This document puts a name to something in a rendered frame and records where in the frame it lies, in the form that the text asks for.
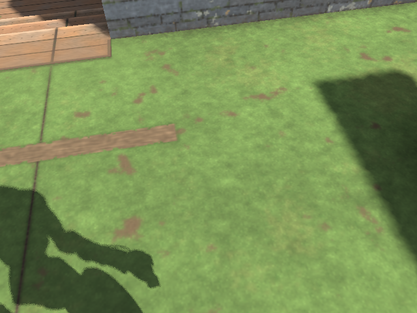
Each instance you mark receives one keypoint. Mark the stairs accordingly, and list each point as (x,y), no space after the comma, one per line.
(48,21)

